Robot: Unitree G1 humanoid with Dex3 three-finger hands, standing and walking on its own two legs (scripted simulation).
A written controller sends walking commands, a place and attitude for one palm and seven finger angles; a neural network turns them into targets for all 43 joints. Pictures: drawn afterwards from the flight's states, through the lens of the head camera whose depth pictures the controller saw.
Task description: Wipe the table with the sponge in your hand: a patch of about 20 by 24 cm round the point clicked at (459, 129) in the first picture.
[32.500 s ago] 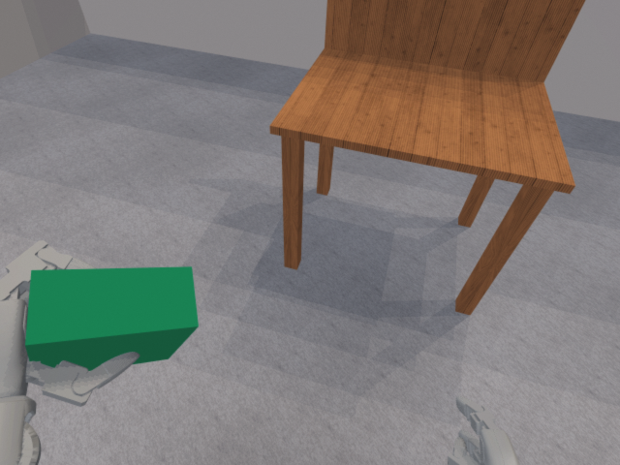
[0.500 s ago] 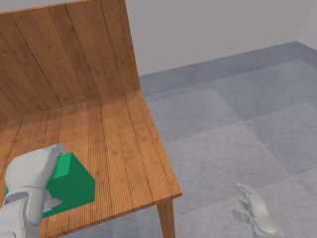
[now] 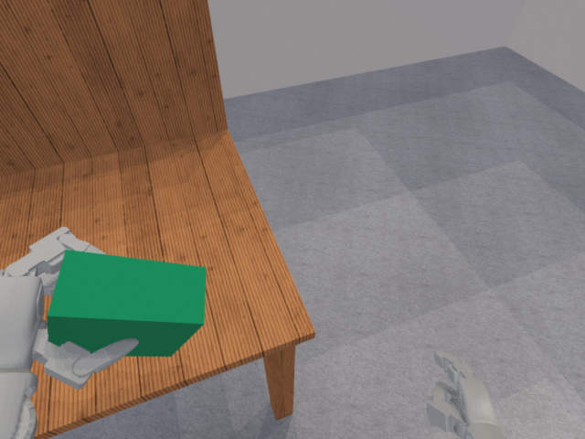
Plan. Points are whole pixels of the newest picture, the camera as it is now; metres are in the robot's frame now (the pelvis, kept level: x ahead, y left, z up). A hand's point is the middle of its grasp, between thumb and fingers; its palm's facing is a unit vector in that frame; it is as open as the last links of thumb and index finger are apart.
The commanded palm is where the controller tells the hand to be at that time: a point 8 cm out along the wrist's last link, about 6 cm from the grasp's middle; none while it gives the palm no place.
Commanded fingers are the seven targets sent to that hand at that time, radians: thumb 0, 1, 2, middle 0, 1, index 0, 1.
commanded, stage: step back with the hand held close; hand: left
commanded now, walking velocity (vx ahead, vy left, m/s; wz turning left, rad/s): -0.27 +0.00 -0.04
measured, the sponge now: (148, 313) +0.23 +0.18 +0.11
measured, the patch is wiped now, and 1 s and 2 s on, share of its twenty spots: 1.00 1.00 1.00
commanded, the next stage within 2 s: stop stepping back and stand still in 1.22 s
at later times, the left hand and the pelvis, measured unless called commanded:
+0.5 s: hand (12, 367) +0.15 +0.26 +0.16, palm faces +0.35 -0.86 -0.38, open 10.3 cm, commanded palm +0.10 +0.31 +0.18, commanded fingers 0.00 0.10 1.30 -1.20 -1.60 -1.20 -1.60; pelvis -0.05 +0.03 -0.01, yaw +1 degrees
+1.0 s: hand out of the picture +0.11 +0.27 +0.15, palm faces +0.30 -0.85 -0.44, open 10.3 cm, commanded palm +0.05 +0.31 +0.18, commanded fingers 0.00 0.10 1.30 -1.20 -1.60 -1.20 -1.60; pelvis -0.10 +0.03 -0.01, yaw +1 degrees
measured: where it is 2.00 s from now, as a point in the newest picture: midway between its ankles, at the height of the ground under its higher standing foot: outside the picture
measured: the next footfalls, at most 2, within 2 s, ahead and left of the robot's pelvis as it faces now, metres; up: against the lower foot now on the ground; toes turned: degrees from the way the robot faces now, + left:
right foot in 1.24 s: -0.20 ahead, -0.08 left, +0.00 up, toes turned +1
left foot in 1.52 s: -0.23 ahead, +0.15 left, +0.00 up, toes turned +5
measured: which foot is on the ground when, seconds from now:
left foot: down 0.00-1.00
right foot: down 0.00-0.96, up 0.98-1.00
